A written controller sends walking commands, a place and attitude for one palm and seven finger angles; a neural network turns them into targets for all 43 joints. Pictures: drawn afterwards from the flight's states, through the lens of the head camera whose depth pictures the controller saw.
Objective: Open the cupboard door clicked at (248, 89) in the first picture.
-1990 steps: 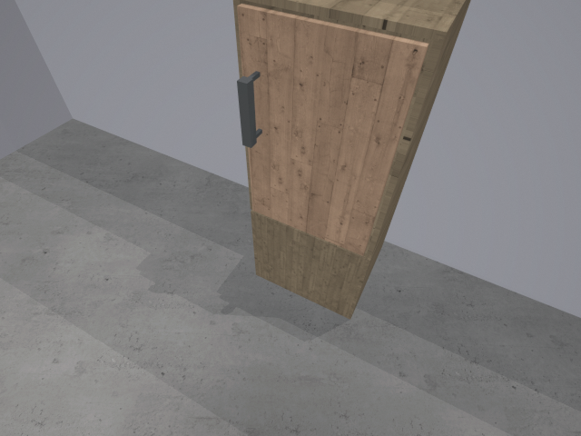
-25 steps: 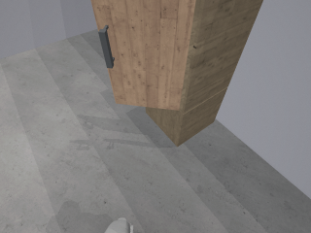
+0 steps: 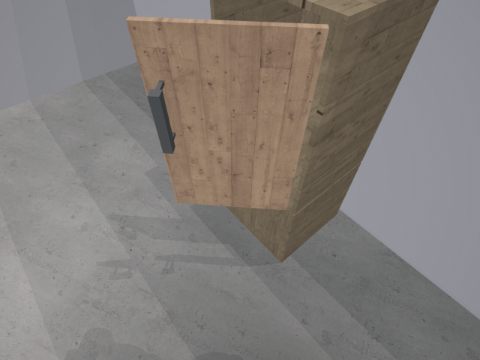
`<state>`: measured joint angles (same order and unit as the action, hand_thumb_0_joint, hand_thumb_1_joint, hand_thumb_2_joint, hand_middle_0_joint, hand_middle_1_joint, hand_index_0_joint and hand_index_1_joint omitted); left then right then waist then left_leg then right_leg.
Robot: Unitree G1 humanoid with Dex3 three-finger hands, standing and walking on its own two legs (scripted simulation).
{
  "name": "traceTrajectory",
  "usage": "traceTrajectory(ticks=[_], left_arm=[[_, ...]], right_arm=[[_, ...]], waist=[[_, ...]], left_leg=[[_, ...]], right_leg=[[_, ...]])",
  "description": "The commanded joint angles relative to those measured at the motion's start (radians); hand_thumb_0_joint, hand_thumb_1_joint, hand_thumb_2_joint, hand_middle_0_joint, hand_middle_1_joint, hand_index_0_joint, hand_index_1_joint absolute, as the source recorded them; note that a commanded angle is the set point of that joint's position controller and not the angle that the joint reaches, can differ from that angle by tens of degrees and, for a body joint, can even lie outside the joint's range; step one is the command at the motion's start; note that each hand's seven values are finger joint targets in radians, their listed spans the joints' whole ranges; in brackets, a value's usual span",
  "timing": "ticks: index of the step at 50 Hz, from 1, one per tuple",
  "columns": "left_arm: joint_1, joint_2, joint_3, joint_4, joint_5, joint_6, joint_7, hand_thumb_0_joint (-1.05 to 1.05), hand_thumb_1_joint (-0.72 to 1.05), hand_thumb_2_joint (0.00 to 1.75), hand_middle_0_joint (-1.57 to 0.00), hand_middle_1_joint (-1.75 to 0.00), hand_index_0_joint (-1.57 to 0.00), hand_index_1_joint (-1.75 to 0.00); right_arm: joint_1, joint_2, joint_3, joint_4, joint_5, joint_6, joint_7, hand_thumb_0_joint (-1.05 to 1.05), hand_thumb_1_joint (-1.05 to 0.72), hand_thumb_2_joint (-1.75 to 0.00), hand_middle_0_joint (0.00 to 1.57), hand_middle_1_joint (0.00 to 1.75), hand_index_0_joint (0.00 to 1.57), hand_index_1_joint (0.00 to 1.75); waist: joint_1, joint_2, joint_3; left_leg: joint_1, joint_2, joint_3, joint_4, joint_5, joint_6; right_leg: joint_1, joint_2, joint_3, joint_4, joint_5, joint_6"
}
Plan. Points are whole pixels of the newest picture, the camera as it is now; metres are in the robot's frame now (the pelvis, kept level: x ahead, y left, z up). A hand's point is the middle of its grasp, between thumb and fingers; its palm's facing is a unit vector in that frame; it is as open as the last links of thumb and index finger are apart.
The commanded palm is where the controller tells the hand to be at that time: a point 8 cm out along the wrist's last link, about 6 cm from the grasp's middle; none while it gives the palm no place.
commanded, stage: come to a stop and stand still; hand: left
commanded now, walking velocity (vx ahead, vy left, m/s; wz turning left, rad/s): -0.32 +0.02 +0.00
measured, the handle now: (165, 118) +0.61 +0.21 +0.04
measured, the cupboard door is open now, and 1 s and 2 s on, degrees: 45 45 45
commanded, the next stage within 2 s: look again from close up in 1.18 s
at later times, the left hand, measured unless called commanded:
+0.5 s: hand out of the picture +0.05 +0.21 -0.18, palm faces +0.05 -0.98 -0.19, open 7.3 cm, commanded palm none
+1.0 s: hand out of the picture +0.00 +0.13 -0.17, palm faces +0.02 -0.98 -0.20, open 7.3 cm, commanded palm none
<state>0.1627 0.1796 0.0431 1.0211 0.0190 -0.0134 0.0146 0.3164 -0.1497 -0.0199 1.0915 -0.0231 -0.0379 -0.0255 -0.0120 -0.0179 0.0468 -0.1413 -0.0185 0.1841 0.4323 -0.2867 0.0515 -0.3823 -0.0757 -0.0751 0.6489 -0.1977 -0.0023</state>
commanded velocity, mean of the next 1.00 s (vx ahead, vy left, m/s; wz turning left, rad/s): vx -0.05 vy -0.03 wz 0.00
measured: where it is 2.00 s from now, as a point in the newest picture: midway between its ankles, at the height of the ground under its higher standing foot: outside the picture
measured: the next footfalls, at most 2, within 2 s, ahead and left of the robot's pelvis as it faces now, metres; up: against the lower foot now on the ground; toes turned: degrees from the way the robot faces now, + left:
right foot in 0.02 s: +0.09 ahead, -0.12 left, +0.00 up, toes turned -5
right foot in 0.66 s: -0.02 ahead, -0.14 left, +0.00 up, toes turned -3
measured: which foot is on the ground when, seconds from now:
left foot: down 0.00-1.00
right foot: up 0.00-0.00, down 0.02-0.26, up 0.28-0.64, down 0.66-1.00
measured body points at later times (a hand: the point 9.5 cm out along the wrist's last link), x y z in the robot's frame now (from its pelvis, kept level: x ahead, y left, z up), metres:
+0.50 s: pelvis +0.01 +0.02 +0.00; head +0.05 +0.05 +0.45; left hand +0.05 +0.26 -0.16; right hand +0.05 -0.21 -0.14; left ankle -0.01 +0.11 -0.74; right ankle -0.06 -0.13 -0.68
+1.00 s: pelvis +0.00 -0.04 +0.00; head +0.01 -0.04 +0.45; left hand +0.00 +0.18 -0.16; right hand -0.03 -0.26 -0.16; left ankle -0.01 +0.11 -0.74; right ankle -0.06 -0.14 -0.74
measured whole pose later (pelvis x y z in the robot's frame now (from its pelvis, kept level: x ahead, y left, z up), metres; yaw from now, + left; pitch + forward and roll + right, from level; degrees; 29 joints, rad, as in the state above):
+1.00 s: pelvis +0.00 -0.04 +0.00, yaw +0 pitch -1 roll +1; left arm 0.26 0.15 0.00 1.14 0.00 0.00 0.04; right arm 0.29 -0.14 -0.03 1.17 -0.01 0.02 -0.03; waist -0.02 0.00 0.04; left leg -0.18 0.08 0.09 0.44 -0.24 -0.05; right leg -0.08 0.00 -0.06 0.43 -0.33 -0.02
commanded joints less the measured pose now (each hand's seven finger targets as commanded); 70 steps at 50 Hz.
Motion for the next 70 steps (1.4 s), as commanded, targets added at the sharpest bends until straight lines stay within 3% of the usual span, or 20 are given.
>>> traceTrajectory(ticks=[1, 5, 9, 11, 13, 14, 16, 25, 29, 31, 33, 34, 36, 42, 48, 63, 64, 66, 68, 70], left_arm=[[0.165, 0.131, 0.007, 0.012, 0.000, -0.009, 0.015, 0.00, 0.90, 0.90, -0.20, -0.30, -0.20, -0.30], [0.112, 0.157, 0.015, 0.005, -0.007, 0.000, 0.036, 0.00, 0.90, 0.90, -0.20, -0.30, -0.20, -0.30], [0.056, 0.173, 0.041, -0.018, -0.002, 0.015, 0.043, 0.00, 0.90, 0.90, -0.20, -0.30, -0.20, -0.30], [0.017, 0.147, 0.038, -0.032, -0.012, 0.026, 0.038, 0.00, 0.90, 0.90, -0.20, -0.30, -0.20, -0.30], [0.024, 0.060, 0.024, -0.066, -0.016, 0.047, 0.029, 0.00, 0.90, 0.90, -0.20, -0.30, -0.20, -0.30], [-0.022, 0.070, 0.026, -0.072, -0.010, 0.065, 0.031, 0.00, 0.90, 0.90, -0.20, -0.30, -0.20, -0.30], [0.011, 0.055, 0.032, -0.059, -0.006, 0.063, 0.025, 0.00, 0.90, 0.90, -0.20, -0.30, -0.20, -0.30], [-0.006, 0.042, 0.014, -0.038, -0.006, 0.052, 0.004, 0.00, 0.90, 0.90, -0.20, -0.30, -0.20, -0.30], [0.067, 0.040, 0.014, -0.011, -0.008, 0.048, 0.002, 0.00, 0.90, 0.90, -0.20, -0.30, -0.20, -0.30], [0.138, 0.058, 0.014, 0.014, -0.004, 0.035, 0.005, 0.00, 0.90, 0.90, -0.20, -0.30, -0.20, -0.30], [0.116, 0.132, 0.011, 0.021, -0.002, 0.020, 0.014, 0.00, 0.90, 0.90, -0.20, -0.30, -0.20, -0.30], [0.093, 0.144, 0.002, 0.020, -0.004, 0.017, 0.013, 0.00, 0.90, 0.90, -0.20, -0.30, -0.20, -0.30], [0.093, 0.111, -0.004, 0.041, -0.008, -0.001, 0.018, 0.00, 0.90, 0.90, -0.20, -0.30, -0.20, -0.30], [0.131, 0.079, -0.015, 0.069, -0.016, -0.003, 0.023, 0.00, 0.90, 0.90, -0.20, -0.30, -0.20, -0.30], [0.146, 0.068, -0.020, 0.085, -0.018, 0.000, 0.023, 0.00, 0.90, 0.90, -0.20, -0.30, -0.20, -0.30], [0.207, 0.030, -0.022, 0.106, -0.015, -0.007, 0.029, 0.00, 0.90, 0.90, -0.20, -0.30, -0.20, -0.30], [0.291, 0.067, -0.021, 0.120, 0.009, -0.042, 0.068, 0.00, 0.90, 0.90, -0.20, -0.30, -0.20, -0.30], [0.282, 0.097, -0.015, 0.068, 0.011, -0.054, 0.064, 0.00, 0.90, 0.90, -0.20, -0.30, -0.20, -0.30], [0.265, 0.078, -0.017, 0.037, -0.007, -0.045, 0.058, 0.00, 0.90, 0.90, -0.20, -0.30, -0.20, -0.30], [0.253, 0.041, -0.023, 0.020, -0.003, -0.024, 0.050, 0.00, 0.90, 0.90, -0.20, -0.30, -0.20, -0.30]], right_arm=[[0.039, -0.086, -0.018, -0.024, 0.023, 0.012, -0.009, 0.00, -0.90, -0.90, 0.20, 0.30, 0.20, 0.30], [0.059, -0.063, -0.027, -0.009, 0.026, 0.060, -0.011, 0.00, -0.90, -0.90, 0.20, 0.30, 0.20, 0.30], [0.040, -0.057, -0.036, -0.018, 0.027, 0.071, -0.012, 0.00, -0.90, -0.90, 0.20, 0.30, 0.20, 0.30], [0.085, -0.052, -0.038, 0.000, 0.019, 0.069, -0.010, 0.00, -0.90, -0.90, 0.20, 0.30, 0.20, 0.30], [0.035, -0.151, -0.052, -0.049, 0.002, 0.061, -0.011, 0.00, -0.90, -0.90, 0.20, 0.30, 0.20, 0.30], [0.031, -0.150, -0.051, -0.058, -0.005, 0.056, -0.023, 0.00, -0.90, -0.90, 0.20, 0.30, 0.20, 0.30], [-0.005, -0.131, -0.040, -0.075, -0.008, 0.042, -0.038, 0.00, -0.90, -0.90, 0.20, 0.30, 0.20, 0.30], [0.051, -0.167, -0.056, -0.040, -0.006, 0.036, -0.037, 0.00, -0.90, -0.90, 0.20, 0.30, 0.20, 0.30], [0.002, -0.191, -0.061, -0.041, -0.003, 0.041, -0.027, 0.00, -0.90, -0.90, 0.20, 0.30, 0.20, 0.30], [-0.026, -0.169, -0.056, -0.042, 0.007, 0.041, -0.021, 0.00, -0.90, -0.90, 0.20, 0.30, 0.20, 0.30], [-0.039, -0.087, -0.039, -0.053, 0.016, 0.050, -0.006, 0.00, -0.90, -0.90, 0.20, 0.30, 0.20, 0.30], [-0.045, -0.068, -0.030, -0.050, 0.012, 0.052, 0.003, 0.00, -0.90, -0.90, 0.20, 0.30, 0.20, 0.30], [-0.026, -0.071, -0.026, -0.021, 0.003, 0.052, 0.002, 0.00, -0.90, -0.90, 0.20, 0.30, 0.20, 0.30], [0.009, -0.080, -0.020, 0.043, 0.009, 0.040, -0.007, 0.00, -0.90, -0.90, 0.20, 0.30, 0.20, 0.30], [0.016, -0.065, -0.015, 0.061, 0.007, 0.050, -0.008, 0.00, -0.90, -0.90, 0.20, 0.30, 0.20, 0.30], [0.017, -0.055, -0.012, 0.062, 0.009, 0.040, -0.020, 0.00, -0.90, -0.90, 0.20, 0.30, 0.20, 0.30], [-0.119, -0.085, -0.011, -0.032, 0.022, 0.013, -0.006, 0.00, -0.90, -0.90, 0.20, 0.30, 0.20, 0.30], [-0.003, -0.022, -0.004, -0.086, 0.013, 0.011, -0.006, 0.00, -0.90, -0.90, 0.20, 0.30, 0.20, 0.30], [0.072, -0.077, -0.016, -0.056, 0.012, 0.000, -0.014, 0.00, -0.90, -0.90, 0.20, 0.30, 0.20, 0.30], [0.050, -0.096, -0.017, -0.062, 0.010, 0.006, -0.021, 0.00, -0.90, -0.90, 0.20, 0.30, 0.20, 0.30]], waist=[[0.034, -0.070, -0.055], [0.026, -0.243, -0.126], [0.020, -0.124, -0.141], [-0.013, -0.053, -0.136], [0.007, 0.281, -0.074], [-0.023, 0.265, -0.024], [0.011, 0.133, -0.002], [-0.047, 0.166, -0.076], [-0.018, 0.173, -0.084], [0.018, 0.100, -0.075], [-0.008, -0.115, -0.006], [-0.019, -0.067, 0.010], [-0.016, -0.182, -0.003], [-0.003, -0.009, -0.002], [-0.003, -0.020, 0.066], [0.003, 0.004, 0.036], [0.052, 0.011, 0.040], [-0.025, -0.136, -0.126], [-0.025, -0.103, -0.236], [-0.005, 0.053, -0.114]], left_leg=[[-0.172, 0.105, -0.099, 0.065, 0.127, -0.059], [-0.180, 0.051, -0.101, 0.262, -0.223, -0.087], [-0.210, 0.050, -0.125, 0.204, -0.191, -0.100], [-0.056, 0.077, -0.114, -0.005, 0.126, -0.090], [-0.079, 0.358, -0.363, -0.119, 0.594, 0.069], [-0.131, 0.380, -0.399, -0.148, 0.599, 0.127], [-0.104, 0.356, -0.356, -0.102, 0.648, 0.144], [0.144, 0.333, -0.289, -0.060, 0.719, 0.118], [0.051, 0.304, -0.275, -0.063, 0.507, 0.092], [-0.054, 0.240, -0.233, -0.012, 0.323, 0.028], [-0.126, 0.093, -0.110, 0.042, -0.033, -0.062], [-0.071, 0.060, -0.119, 0.040, -0.002, -0.068], [-0.047, 0.070, -0.117, 0.037, 0.073, -0.067], [0.007, 0.132, -0.138, -0.012, 0.260, -0.061], [-0.009, 0.125, -0.139, -0.038, 0.166, -0.065], [0.022, 0.136, -0.142, -0.033, 0.253, -0.061], [-0.075, 0.133, -0.087, 0.239, 0.279, -0.078], [-0.163, 0.050, -0.076, 0.145, -0.034, -0.039], [-0.025, 0.087, -0.113, 0.107, 0.335, -0.013], [0.012, 0.157, -0.140, 0.128, 0.529, -0.008]], right_leg=[[0.295, -0.190, 0.209, -0.170, 0.660, -0.096], [0.326, -0.268, 0.218, -0.187, 0.966, -0.202], [0.367, -0.259, 0.186, -0.140, 0.937, -0.197], [0.234, -0.182, 0.119, -0.087, 0.638, -0.115], [0.051, 0.023, -0.012, 0.089, -0.157, 0.008], [0.009, 0.056, 0.063, 0.270, -0.360, 0.010], [-0.056, 0.046, 0.132, 0.401, -0.313, 0.004], [-0.035, 0.031, 0.063, 0.146, -0.287, 0.023], [0.112, 0.042, 0.020, -0.050, -0.202, 0.010], [0.256, 0.028, 0.037, -0.278, 0.005, 0.000], [0.189, -0.159, 0.221, -0.379, 0.013, -0.074], [0.116, -0.175, 0.220, -0.366, 0.031, -0.092], [0.149, -0.116, 0.176, -0.337, 0.189, -0.078], [0.197, -0.057, 0.112, -0.296, 0.233, -0.035], [0.163, -0.051, 0.122, -0.355, 0.072, -0.040], [0.213, -0.043, 0.099, -0.329, 0.231, -0.034], [0.167, -0.108, 0.201, -0.309, 0.768, 0.029], [0.417, -0.132, 0.136, -0.123, 1.285, -0.019], [0.398, -0.073, 0.081, -0.016, 1.000, -0.029], [0.219, -0.029, 0.081, -0.093, 0.486, -0.030]])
